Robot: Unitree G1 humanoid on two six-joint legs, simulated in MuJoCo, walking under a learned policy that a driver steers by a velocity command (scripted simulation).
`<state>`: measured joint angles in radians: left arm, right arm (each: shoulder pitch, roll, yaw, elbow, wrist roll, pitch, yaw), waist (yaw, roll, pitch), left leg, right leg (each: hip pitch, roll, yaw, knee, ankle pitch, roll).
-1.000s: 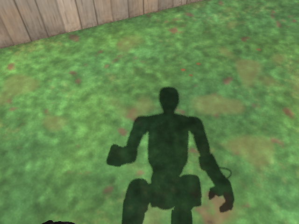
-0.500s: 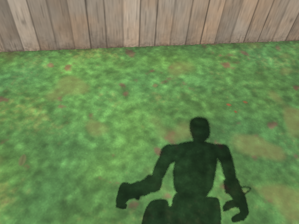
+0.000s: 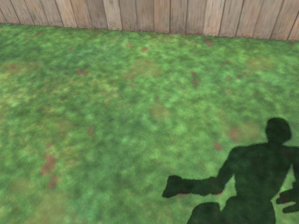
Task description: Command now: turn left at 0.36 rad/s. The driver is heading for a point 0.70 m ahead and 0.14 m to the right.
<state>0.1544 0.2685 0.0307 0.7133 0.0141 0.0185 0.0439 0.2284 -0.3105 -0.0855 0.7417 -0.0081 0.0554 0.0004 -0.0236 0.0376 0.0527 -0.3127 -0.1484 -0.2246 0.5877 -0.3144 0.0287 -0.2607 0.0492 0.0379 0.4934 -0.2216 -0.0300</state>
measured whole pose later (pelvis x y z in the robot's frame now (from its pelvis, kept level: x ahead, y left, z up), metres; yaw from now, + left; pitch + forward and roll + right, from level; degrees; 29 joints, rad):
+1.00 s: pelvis -0.02 -0.04 +0.01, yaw -15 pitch +0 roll +2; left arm 0.25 0.28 0.06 0.82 0.00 0.03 0.01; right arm 0.13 -0.30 -0.05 0.85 -0.02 0.05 -0.02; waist 0.01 0.03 0.09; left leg -0.46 0.00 -0.05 1.02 -0.37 -0.03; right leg -0.21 0.11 0.10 0.39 -0.17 -0.11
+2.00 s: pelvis +0.07 -0.05 +0.01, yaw -1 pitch +1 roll +1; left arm 0.37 0.27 0.02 0.88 0.03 -0.06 0.02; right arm 0.19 -0.33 -0.08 0.84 -0.04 0.03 0.06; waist 0.03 0.05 0.00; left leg -0.60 -0.02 -0.08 1.08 -0.21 0.00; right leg 0.02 0.04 -0.06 0.23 -0.27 -0.06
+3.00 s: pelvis +0.58 -0.05 +0.01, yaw -16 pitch +0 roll +0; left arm 0.25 0.25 0.05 0.92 0.01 -0.05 0.00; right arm 0.17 -0.24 -0.03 0.83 -0.03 -0.04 -0.01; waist 0.00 0.02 0.10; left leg -0.57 0.08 -0.03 1.09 -0.30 -0.01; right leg -0.18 0.13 -0.04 0.35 -0.17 -0.14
